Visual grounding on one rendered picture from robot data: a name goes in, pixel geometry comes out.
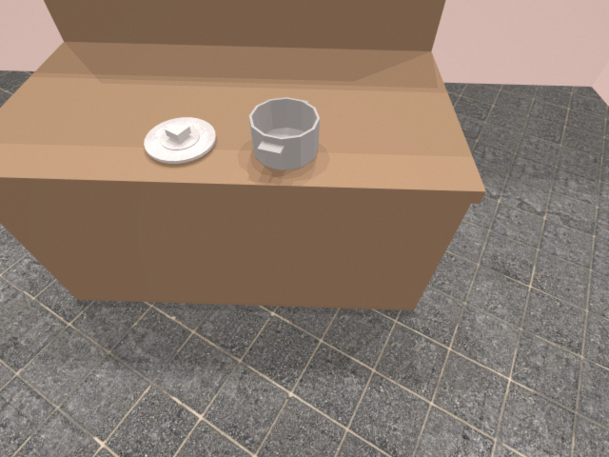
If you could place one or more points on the knob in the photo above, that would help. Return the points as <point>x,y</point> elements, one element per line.
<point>178,131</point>

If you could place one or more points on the pot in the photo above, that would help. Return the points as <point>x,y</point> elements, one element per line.
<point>285,133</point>

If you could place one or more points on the lid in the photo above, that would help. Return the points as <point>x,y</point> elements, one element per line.
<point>164,149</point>

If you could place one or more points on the table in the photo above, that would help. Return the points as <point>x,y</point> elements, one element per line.
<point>363,225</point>

